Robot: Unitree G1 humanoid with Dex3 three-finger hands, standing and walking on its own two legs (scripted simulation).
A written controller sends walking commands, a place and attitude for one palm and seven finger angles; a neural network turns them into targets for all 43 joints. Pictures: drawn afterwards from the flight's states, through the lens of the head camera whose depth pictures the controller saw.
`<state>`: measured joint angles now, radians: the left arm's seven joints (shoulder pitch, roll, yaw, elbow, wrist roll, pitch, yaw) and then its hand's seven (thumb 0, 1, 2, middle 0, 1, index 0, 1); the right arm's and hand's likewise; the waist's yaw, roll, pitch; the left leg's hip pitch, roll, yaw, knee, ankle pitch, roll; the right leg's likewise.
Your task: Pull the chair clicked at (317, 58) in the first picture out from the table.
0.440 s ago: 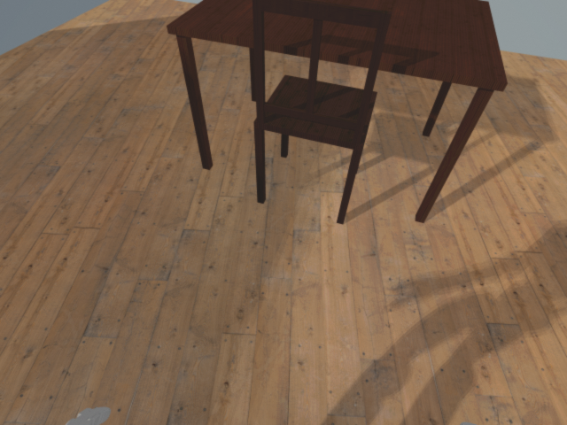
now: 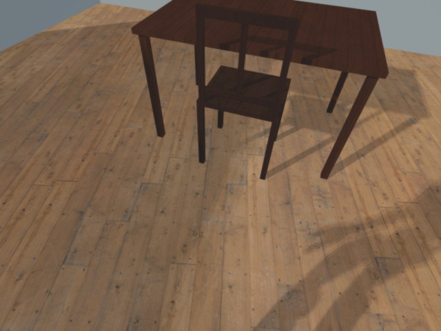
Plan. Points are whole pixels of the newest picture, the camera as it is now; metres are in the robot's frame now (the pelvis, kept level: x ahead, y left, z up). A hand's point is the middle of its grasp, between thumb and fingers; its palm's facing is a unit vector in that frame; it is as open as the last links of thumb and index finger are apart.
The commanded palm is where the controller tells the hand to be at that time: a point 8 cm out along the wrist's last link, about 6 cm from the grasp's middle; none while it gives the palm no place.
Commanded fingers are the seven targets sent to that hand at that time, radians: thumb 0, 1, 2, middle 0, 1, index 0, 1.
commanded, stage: stand and wait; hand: left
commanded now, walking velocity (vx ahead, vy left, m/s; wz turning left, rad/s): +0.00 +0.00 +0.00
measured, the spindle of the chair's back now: (241, 61) +1.16 -0.03 -0.07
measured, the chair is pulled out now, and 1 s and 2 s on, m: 0.00 0.00 0.00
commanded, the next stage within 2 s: look at it before walking up in 0.44 s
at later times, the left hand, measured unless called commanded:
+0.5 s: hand out of the picture +0.06 +0.24 -0.15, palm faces -0.04 -0.94 -0.33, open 7.4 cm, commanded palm none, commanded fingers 0.00 0.90 0.90 -0.20 -0.30 -0.20 -0.30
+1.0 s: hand out of the picture +0.06 +0.23 -0.15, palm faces -0.04 -0.94 -0.33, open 7.4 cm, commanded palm none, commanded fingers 0.00 0.90 0.90 -0.20 -0.30 -0.20 -0.30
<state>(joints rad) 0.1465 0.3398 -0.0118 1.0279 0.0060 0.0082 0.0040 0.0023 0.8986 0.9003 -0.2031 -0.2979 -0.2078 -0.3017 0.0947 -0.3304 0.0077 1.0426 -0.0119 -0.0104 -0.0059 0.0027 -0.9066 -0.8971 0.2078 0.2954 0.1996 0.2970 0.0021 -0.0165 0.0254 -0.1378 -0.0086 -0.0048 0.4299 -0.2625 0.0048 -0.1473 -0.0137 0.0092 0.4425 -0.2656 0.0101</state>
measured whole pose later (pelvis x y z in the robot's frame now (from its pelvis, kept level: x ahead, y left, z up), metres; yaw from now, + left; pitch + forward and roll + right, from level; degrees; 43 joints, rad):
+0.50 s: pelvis -0.02 -0.01 +0.00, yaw +0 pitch -2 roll +0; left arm 0.14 0.35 -0.01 1.08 0.01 0.00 0.00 0.00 0.90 0.90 -0.20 -0.30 -0.21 -0.30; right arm 0.13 -0.33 0.01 1.11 -0.01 -0.01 0.00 0.00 -0.91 -0.90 0.21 0.30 0.20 0.30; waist -0.01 -0.01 0.03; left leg -0.14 0.00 0.00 0.38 -0.21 -0.01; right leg -0.15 0.00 0.01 0.40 -0.22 0.00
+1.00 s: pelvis -0.02 -0.01 +0.00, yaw -1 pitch -2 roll +0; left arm 0.15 0.34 -0.01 1.08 0.01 0.00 0.00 0.00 0.90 0.90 -0.20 -0.30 -0.21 -0.30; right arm 0.12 -0.33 0.01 1.11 -0.01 -0.01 0.00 0.00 -0.91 -0.90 0.21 0.30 0.20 0.30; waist 0.00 -0.01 0.03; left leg -0.13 0.01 0.00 0.37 -0.20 -0.01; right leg -0.14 0.01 0.01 0.38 -0.21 -0.01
